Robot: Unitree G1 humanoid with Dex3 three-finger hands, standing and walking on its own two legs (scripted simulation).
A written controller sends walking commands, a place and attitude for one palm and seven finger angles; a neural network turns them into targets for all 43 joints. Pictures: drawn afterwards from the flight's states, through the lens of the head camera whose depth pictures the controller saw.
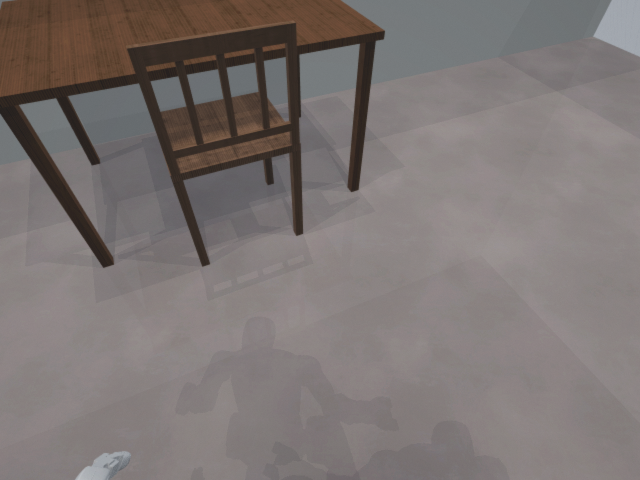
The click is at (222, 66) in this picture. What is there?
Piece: chair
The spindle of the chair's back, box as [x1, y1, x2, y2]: [215, 54, 237, 136]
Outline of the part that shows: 215,55 228,125 231,136 237,135 224,56 223,54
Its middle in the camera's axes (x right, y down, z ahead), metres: -0.27 -0.41 +1.12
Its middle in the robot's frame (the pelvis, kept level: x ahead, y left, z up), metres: +1.09 +0.33 -0.09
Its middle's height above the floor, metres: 0.68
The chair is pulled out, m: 0.00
